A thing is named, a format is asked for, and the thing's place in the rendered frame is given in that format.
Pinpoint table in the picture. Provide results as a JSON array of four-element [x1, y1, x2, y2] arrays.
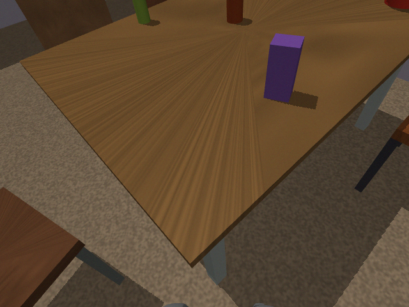
[[20, 0, 409, 285]]

